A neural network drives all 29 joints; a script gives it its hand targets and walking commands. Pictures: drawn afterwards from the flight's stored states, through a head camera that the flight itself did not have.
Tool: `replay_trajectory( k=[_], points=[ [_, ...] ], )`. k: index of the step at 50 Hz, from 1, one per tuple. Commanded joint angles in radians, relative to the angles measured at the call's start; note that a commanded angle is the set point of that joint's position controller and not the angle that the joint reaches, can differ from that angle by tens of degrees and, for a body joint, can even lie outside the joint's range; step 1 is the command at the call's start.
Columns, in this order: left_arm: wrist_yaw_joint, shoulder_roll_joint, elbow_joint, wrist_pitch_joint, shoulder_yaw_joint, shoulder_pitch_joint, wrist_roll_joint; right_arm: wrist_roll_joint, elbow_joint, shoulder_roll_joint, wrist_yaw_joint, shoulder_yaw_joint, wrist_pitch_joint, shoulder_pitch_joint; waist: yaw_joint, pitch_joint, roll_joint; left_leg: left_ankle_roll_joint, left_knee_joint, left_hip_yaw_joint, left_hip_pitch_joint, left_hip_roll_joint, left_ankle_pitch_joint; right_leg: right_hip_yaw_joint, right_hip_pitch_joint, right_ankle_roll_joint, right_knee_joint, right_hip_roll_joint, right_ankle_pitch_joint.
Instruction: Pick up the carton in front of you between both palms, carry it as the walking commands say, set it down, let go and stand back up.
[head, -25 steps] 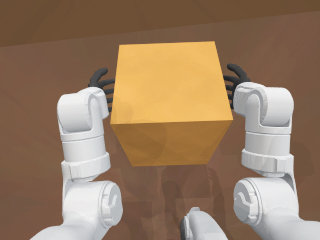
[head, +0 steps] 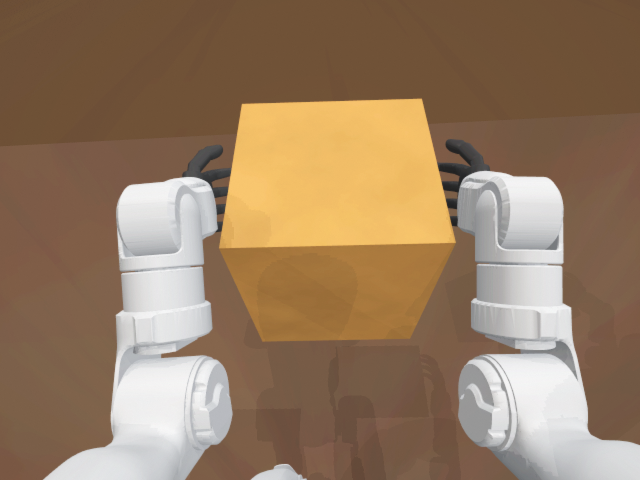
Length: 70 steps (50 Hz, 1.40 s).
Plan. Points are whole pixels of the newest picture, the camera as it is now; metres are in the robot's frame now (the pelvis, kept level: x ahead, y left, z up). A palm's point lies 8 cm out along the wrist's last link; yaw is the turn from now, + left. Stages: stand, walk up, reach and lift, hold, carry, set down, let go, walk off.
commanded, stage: carry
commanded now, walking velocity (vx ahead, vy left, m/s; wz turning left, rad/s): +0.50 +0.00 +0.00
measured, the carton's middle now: (334, 232) +0.40 +0.01 +0.09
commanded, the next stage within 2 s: none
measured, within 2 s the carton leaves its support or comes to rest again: neither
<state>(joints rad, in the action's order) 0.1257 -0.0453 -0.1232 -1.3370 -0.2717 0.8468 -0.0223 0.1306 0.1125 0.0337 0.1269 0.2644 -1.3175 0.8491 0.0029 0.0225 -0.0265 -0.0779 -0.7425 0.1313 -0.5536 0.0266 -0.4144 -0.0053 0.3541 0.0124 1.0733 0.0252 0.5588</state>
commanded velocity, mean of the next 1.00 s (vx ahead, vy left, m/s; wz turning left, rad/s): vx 0.50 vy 0.00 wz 0.00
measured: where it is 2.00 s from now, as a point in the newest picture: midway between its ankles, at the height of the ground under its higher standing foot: (330, 167)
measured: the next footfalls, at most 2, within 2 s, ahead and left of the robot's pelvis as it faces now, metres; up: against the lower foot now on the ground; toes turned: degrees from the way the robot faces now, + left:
right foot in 0.30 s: +0.37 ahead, -0.11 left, +0.04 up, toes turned -6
left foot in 0.68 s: +0.61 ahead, +0.09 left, +0.08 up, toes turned +5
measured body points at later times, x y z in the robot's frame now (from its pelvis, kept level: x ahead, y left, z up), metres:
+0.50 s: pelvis +0.31 -0.03 +0.06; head +0.34 -0.03 +0.51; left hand +0.67 +0.15 +0.19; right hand +0.71 -0.15 +0.20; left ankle +0.30 +0.08 -0.56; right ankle +0.33 -0.11 -0.66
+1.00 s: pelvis +0.63 +0.00 +0.11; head +0.66 +0.00 +0.56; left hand +1.03 +0.11 +0.27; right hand +1.00 -0.19 +0.28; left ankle +0.56 +0.09 -0.62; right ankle +0.76 -0.12 -0.56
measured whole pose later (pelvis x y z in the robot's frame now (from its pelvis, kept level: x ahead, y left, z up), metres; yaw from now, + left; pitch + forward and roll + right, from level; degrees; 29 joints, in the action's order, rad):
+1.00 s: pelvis +0.63 +0.00 +0.11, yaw -1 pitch +4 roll -1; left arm 0.12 0.01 -0.02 -1.40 -0.29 0.85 -0.11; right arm 0.02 0.05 0.00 0.16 0.25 -1.37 0.85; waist 0.12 0.01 0.02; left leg -0.05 -0.48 0.10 -0.20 0.00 -0.51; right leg -0.07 0.75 0.04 0.91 0.03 0.41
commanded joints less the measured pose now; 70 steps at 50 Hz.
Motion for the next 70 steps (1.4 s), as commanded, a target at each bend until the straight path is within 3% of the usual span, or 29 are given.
replay_trajectory(
  k=[1,4,9,12,14,15,16,17,20,22,29,31,33,34,35,36,39,41,47,50,52,53,54,55,58,60,64,68,70],
  points=[
    [-0.242,1.120,0.072,0.006,0.583,0.760,0.392,-0.487,-0.114,1.043,-0.219,-0.612,-0.002,0.753,0.098,0.546,0.055,-0.215,0.247,-0.614,0.854,-0.330,0.475,0.037,0.548,0.020,0.360,-0.018,-0.030],
    [-0.205,1.096,0.127,0.019,0.551,0.742,0.342,-0.612,-0.247,1.116,-0.241,-0.671,0.004,0.900,0.067,0.535,0.093,-0.141,0.283,-0.476,0.784,-0.278,0.366,0.023,0.509,0.027,0.232,-0.001,-0.076],
    [-0.149,1.001,0.202,0.016,0.531,0.741,0.275,-0.666,-0.286,1.089,-0.250,-0.660,-0.012,0.937,0.076,0.484,0.126,-0.167,0.365,-0.345,0.681,-0.271,0.313,-0.046,0.439,0.025,-0.066,0.020,-0.111],
    [-0.146,0.958,0.151,0.003,0.532,0.695,0.241,-0.638,-0.188,1.065,-0.257,-0.643,-0.022,0.866,0.063,0.457,0.172,-0.117,0.356,-0.216,0.551,-0.247,0.427,-0.144,0.190,0.035,-0.312,-0.042,-0.183],
    [-0.155,0.958,0.088,0.002,0.533,0.654,0.232,-0.615,-0.117,1.059,-0.260,-0.630,-0.025,0.822,-0.030,0.524,0.127,-0.063,0.137,-0.083,0.427,-0.212,0.762,-0.267,-0.192,0.069,-0.454,-0.136,-0.259],
    [-0.162,0.959,0.049,0.004,0.529,0.628,0.238,-0.596,-0.081,1.055,-0.263,-0.619,-0.026,0.795,-0.089,0.621,0.077,-0.010,-0.051,-0.032,0.292,-0.183,0.752,-0.195,-0.481,0.104,-0.461,-0.096,-0.254],
    [-0.170,0.963,0.025,0.013,0.528,0.607,0.238,-0.586,-0.064,1.061,-0.269,-0.607,-0.029,0.799,-0.126,0.756,-0.141,0.057,-0.349,-0.045,0.036,-0.098,0.421,0.359,-0.714,0.248,-0.563,0.206,-0.005],
    [-0.179,0.991,0.027,0.019,0.543,0.624,0.259,-0.566,-0.047,1.063,-0.273,-0.591,-0.029,0.802,-0.133,0.698,-0.301,0.076,-0.579,-0.092,-0.200,0.065,-0.121,0.716,-0.755,0.344,-0.727,0.300,-0.212],
    [-0.211,1.126,0.145,0.023,0.620,0.778,0.386,-0.502,-0.010,1.071,-0.255,-0.542,-0.013,0.747,-0.107,0.545,0.028,0.034,-0.745,-0.179,-0.351,-0.038,-0.089,0.470,-0.617,0.282,-0.581,0.269,-0.615],
    [-0.229,1.199,0.226,0.030,0.667,0.886,0.478,-0.469,-0.048,1.053,-0.229,-0.519,-0.002,0.728,-0.077,0.546,-0.005,0.029,-0.643,-0.177,-0.327,-0.058,-0.049,0.369,-0.561,0.210,-0.604,0.230,-0.486],
    [-0.242,1.168,0.296,0.017,0.668,0.922,0.553,-0.379,-0.166,0.925,-0.152,-0.515,-0.002,0.735,-0.078,0.473,-0.110,0.036,-0.172,-0.067,-0.129,-0.067,0.015,0.158,-0.391,0.206,-0.723,0.209,-0.436],
    [-0.242,1.145,0.247,0.007,0.657,0.876,0.528,-0.365,-0.135,0.907,-0.151,-0.526,-0.012,0.700,-0.061,0.462,-0.133,0.032,-0.021,0.028,0.041,-0.003,0.023,0.083,-0.336,0.181,-0.705,0.196,-0.512],
    [-0.243,1.136,0.185,-0.002,0.647,0.834,0.505,-0.366,-0.073,0.912,-0.162,-0.530,-0.018,0.652,0.031,0.531,-0.067,-0.003,0.127,0.138,0.412,0.090,0.107,-0.046,-0.234,0.123,-0.462,0.161,-0.859],
    [-0.245,1.125,0.152,-0.005,0.639,0.816,0.487,-0.377,-0.034,0.912,-0.169,-0.526,-0.017,0.616,0.081,0.632,-0.005,-0.038,0.130,0.020,0.705,0.019,0.093,-0.087,-0.086,0.065,-0.261,0.132,-0.809],
    [-0.249,1.126,0.132,-0.009,0.624,0.805,0.474,-0.377,-0.017,0.902,-0.177,-0.525,-0.011,0.604,0.109,0.763,0.245,-0.186,0.232,-0.561,0.941,-0.296,-0.135,-0.078,0.187,-0.007,0.023,0.042,-0.464],
    [-0.254,1.114,0.110,-0.009,0.621,0.805,0.454,-0.392,-0.005,0.943,-0.187,-0.541,-0.005,0.606,0.119,0.708,0.350,-0.257,0.390,-0.863,0.957,-0.352,0.039,-0.009,0.384,-0.020,0.221,-0.099,-0.007],
    [-0.241,1.111,0.082,0.002,0.574,0.764,0.394,-0.515,-0.113,1.056,-0.225,-0.618,-0.006,0.766,0.090,0.540,0.036,-0.204,0.245,-0.589,0.816,-0.322,0.468,0.043,0.546,0.020,0.380,-0.010,-0.042],
    [-0.220,1.100,0.124,0.008,0.546,0.768,0.362,-0.585,-0.206,1.109,-0.237,-0.650,-0.006,0.858,0.066,0.537,0.070,-0.144,0.276,-0.488,0.766,-0.283,0.357,0.037,0.513,0.028,0.270,0.007,-0.081],
    [-0.149,1.001,0.211,0.001,0.525,0.775,0.289,-0.653,-0.258,1.091,-0.248,-0.643,-0.027,0.911,0.076,0.481,0.137,-0.162,0.373,-0.326,0.657,-0.268,0.290,-0.047,0.429,0.025,-0.081,0.029,-0.134],
    [-0.149,0.966,0.149,-0.013,0.528,0.725,0.260,-0.620,-0.158,1.068,-0.253,-0.625,-0.037,0.840,0.062,0.455,0.176,-0.113,0.360,-0.204,0.538,-0.246,0.405,-0.152,0.185,0.035,-0.317,-0.039,-0.196],
    [-0.161,0.971,0.079,-0.014,0.527,0.683,0.255,-0.596,-0.090,1.061,-0.256,-0.611,-0.039,0.799,-0.033,0.523,0.127,-0.057,0.127,-0.070,0.421,-0.209,0.753,-0.273,-0.194,0.069,-0.459,-0.133,-0.263],
    [-0.168,0.974,0.036,-0.010,0.521,0.652,0.261,-0.577,-0.057,1.057,-0.258,-0.598,-0.040,0.778,-0.094,0.625,0.075,-0.004,-0.070,-0.027,0.278,-0.180,0.720,-0.181,-0.489,0.105,-0.462,-0.081,-0.247],
    [-0.177,0.978,0.013,0.000,0.518,0.635,0.263,-0.567,-0.038,1.064,-0.264,-0.586,-0.042,0.780,-0.122,0.756,-0.165,0.062,-0.367,-0.043,0.013,-0.087,0.374,0.396,-0.715,0.253,-0.570,0.231,-0.016],
    [-0.186,1.009,0.013,0.007,0.531,0.653,0.284,-0.546,-0.025,1.063,-0.267,-0.570,-0.041,0.790,-0.128,0.690,-0.291,0.076,-0.585,-0.099,-0.210,0.062,-0.125,0.723,-0.743,0.340,-0.733,0.304,-0.197],
    [-0.218,1.144,0.132,0.014,0.602,0.808,0.406,-0.487,0.002,1.073,-0.248,-0.526,-0.023,0.737,-0.100,0.542,0.032,0.036,-0.731,-0.177,-0.345,-0.044,-0.080,0.464,-0.599,0.274,-0.589,0.271,-0.583],
    [-0.235,1.214,0.211,0.023,0.645,0.912,0.491,-0.460,-0.044,1.056,-0.223,-0.506,-0.009,0.730,-0.072,0.546,-0.008,0.031,-0.629,-0.174,-0.315,-0.064,-0.041,0.362,-0.541,0.206,-0.614,0.234,-0.457],
    [-0.248,1.225,0.297,0.024,0.656,0.985,0.566,-0.407,-0.147,0.990,-0.170,-0.500,0.000,0.752,-0.071,0.507,-0.063,0.033,-0.441,-0.109,-0.300,-0.073,-0.053,0.276,-0.483,0.233,-0.695,0.237,-0.376],
    [-0.241,1.164,0.267,0.006,0.643,0.912,0.544,-0.377,-0.161,0.929,-0.146,-0.521,-0.015,0.731,-0.072,0.470,-0.125,0.038,-0.084,-0.028,-0.046,-0.044,0.023,0.111,-0.361,0.194,-0.725,0.204,-0.423],
    [-0.241,1.146,0.217,-0.005,0.636,0.869,0.519,-0.370,-0.120,0.922,-0.152,-0.531,-0.026,0.693,-0.025,0.484,-0.116,0.021,0.049,0.093,0.188,0.040,0.044,0.030,-0.294,0.163,-0.625,0.193,-0.616]
  ],
)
